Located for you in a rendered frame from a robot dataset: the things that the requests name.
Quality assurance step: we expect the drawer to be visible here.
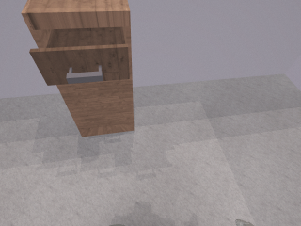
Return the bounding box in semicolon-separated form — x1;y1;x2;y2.
29;26;130;86

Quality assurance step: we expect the handle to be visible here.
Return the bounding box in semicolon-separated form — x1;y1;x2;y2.
66;65;103;84

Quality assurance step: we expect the cabinet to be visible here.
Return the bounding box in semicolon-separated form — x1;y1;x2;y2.
21;0;135;137

